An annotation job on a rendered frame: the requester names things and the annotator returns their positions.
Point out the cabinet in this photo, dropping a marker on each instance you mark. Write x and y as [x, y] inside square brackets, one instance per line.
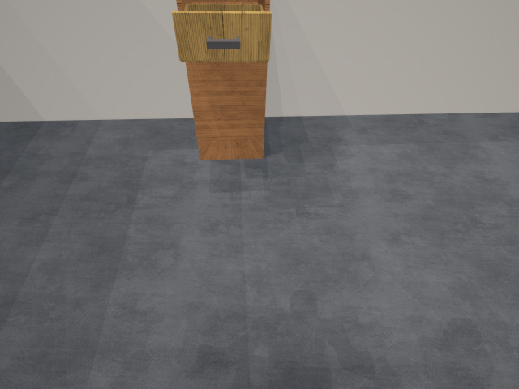
[228, 101]

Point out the drawer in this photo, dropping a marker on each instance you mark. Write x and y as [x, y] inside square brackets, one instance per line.
[197, 22]

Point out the handle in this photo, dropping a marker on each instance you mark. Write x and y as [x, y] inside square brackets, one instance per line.
[223, 43]

